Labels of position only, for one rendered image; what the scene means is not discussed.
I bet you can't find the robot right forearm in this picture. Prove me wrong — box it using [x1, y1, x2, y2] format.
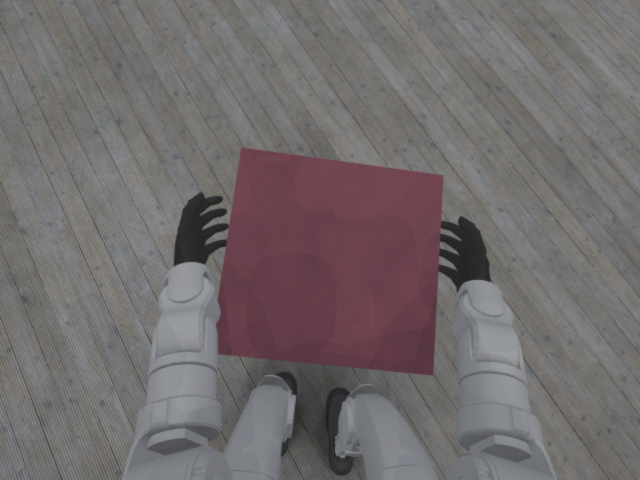
[451, 280, 558, 480]

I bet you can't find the robot left hand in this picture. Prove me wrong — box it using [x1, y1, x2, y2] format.
[174, 192, 229, 266]

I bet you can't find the robot right upper arm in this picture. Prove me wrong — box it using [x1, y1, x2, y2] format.
[448, 451, 554, 480]

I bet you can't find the left robot foot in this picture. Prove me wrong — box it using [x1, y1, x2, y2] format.
[276, 372, 297, 457]

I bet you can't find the carton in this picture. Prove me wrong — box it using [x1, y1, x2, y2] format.
[216, 147, 443, 375]

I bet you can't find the robot left forearm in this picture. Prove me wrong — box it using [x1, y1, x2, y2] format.
[121, 262, 221, 480]

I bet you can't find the robot right shin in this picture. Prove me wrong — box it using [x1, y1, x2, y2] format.
[335, 384, 376, 457]

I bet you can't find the robot left upper arm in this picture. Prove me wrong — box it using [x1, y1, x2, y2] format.
[124, 446, 233, 480]

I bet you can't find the robot right hand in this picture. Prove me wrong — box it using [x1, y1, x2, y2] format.
[439, 216, 491, 293]

